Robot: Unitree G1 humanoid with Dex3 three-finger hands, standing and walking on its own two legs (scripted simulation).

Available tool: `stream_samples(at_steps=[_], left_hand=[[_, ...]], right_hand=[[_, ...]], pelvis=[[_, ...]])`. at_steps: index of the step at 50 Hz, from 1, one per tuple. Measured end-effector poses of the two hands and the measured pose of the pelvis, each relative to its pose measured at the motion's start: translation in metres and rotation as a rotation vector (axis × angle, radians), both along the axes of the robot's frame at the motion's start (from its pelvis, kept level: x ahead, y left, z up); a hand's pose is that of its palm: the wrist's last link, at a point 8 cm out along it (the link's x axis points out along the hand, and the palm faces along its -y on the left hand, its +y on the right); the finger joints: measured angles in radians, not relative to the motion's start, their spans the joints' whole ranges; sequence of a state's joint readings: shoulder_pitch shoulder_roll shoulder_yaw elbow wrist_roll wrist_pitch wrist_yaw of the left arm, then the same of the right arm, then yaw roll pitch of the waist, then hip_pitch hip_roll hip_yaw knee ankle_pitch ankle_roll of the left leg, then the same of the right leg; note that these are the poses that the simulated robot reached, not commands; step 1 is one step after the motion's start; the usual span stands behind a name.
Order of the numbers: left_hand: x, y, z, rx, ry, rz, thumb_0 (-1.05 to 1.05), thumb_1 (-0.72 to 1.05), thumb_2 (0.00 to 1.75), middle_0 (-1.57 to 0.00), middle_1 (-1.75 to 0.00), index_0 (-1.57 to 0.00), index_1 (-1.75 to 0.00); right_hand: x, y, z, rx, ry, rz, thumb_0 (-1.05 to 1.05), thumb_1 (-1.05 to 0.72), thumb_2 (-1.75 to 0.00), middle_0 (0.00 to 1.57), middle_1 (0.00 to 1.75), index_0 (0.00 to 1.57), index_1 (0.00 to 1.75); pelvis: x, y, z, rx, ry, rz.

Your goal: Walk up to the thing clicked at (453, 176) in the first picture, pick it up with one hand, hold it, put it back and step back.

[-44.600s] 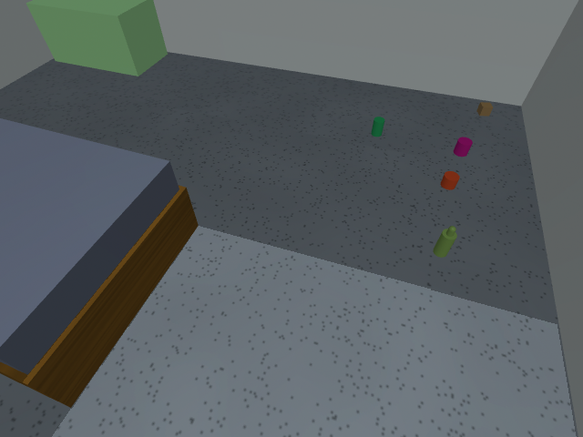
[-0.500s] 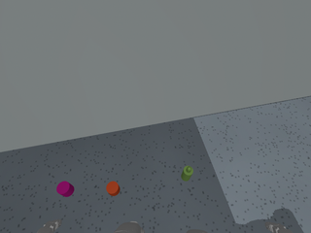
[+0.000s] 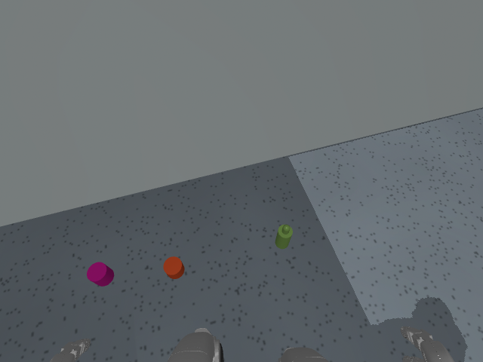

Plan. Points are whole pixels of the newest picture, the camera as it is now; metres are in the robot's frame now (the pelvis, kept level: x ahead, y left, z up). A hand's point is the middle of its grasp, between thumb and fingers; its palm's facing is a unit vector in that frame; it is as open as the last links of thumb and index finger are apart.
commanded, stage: step back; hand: left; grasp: from above
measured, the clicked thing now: (174, 267) +0.47 +0.28 -0.72
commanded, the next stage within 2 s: none
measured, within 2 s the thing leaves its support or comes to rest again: neither
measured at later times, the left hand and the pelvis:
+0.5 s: hand out of the picture -0.03 +0.29 -0.14, palm faces +0.09 -0.93 -0.36, open 7.4 cm; pelvis -0.13 +0.01 +0.01, yaw +4 degrees
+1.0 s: hand out of the picture -0.22 +0.26 -0.12, palm faces +0.04 -0.90 -0.43, open 7.4 cm; pelvis -0.30 -0.02 +0.01, yaw +4 degrees
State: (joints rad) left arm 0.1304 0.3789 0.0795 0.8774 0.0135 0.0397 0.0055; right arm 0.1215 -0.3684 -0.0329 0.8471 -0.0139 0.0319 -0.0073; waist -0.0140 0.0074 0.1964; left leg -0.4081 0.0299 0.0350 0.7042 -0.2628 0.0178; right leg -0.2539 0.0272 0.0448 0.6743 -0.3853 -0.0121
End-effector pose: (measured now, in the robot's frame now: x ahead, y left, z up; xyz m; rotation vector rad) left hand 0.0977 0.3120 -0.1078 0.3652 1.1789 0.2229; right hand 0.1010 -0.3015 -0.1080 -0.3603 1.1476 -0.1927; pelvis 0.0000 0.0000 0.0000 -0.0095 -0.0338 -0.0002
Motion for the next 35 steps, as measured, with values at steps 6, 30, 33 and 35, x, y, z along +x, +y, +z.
stream_samples(at_steps=[6, 30, 33, 35], left_hand=[[-0.046, -0.013, 0.019, 0.004, -0.007, 0.029, 0.01, 0.91, 0.9, -0.21, -0.3, -0.2, -0.3], [-0.186, 0.016, 0.004, -0.022, -0.024, 0.068, 0.01, 0.91, 0.9, -0.2, -0.3, -0.2, -0.3], [-0.214, 0.008, 0.001, -0.015, 0.01, 0.054, 0.01, 0.91, 0.9, -0.2, -0.3, -0.2, -0.3], [-0.233, 0.001, -0.001, -0.007, 0.022, 0.043, 0.01, 0.91, 0.9, -0.2, -0.3, -0.2, -0.3]], right_hand=[[-0.024, -0.013, 0.003, 0.006, 0.02, -0.008, 0.01, -0.9, -0.9, 0.21, 0.3, 0.2, 0.3], [-0.139, 0.011, 0.036, -0.055, -0.051, 0.08, 0.01, -0.9, -0.9, 0.21, 0.3, 0.2, 0.3], [-0.153, 0.002, 0.032, -0.05, -0.085, 0.079, 0.01, -0.9, -0.9, 0.21, 0.3, 0.2, 0.3], [-0.166, -0.008, 0.026, -0.044, -0.1, 0.074, 0.01, -0.9, -0.9, 0.21, 0.3, 0.2, 0.3]], pelvis=[[-0.025, -0.006, 0.01, 0.024, -0.007, 0.021], [-0.164, 0.006, 0.013, -0.017, -0.011, 0.033], [-0.186, -0.002, 0.008, -0.012, -0.013, 0.009], [-0.202, -0.008, 0.003, -0.006, -0.013, -0.004]])
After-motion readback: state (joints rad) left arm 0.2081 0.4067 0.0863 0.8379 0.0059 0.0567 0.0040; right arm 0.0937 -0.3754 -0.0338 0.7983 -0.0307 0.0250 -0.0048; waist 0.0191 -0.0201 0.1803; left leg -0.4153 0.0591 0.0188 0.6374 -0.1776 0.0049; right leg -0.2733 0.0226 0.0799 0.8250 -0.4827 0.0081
